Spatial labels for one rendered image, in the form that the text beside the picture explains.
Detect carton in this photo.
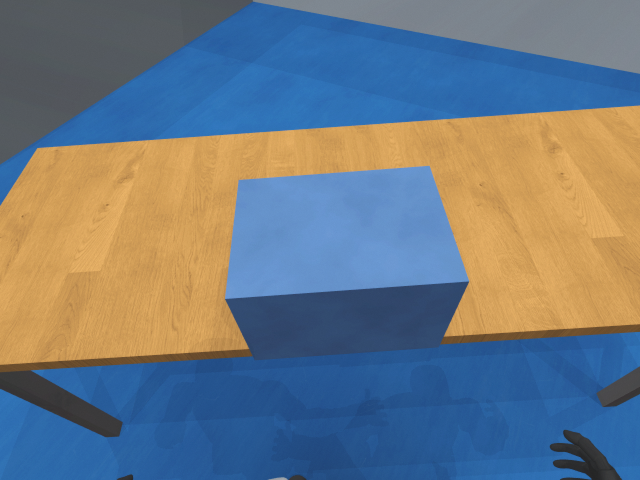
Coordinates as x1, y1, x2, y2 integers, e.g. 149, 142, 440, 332
225, 166, 469, 360

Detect table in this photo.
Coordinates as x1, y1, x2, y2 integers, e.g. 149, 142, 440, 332
0, 106, 640, 437

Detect robot right hand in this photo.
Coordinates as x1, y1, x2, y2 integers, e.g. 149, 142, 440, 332
550, 430, 622, 480

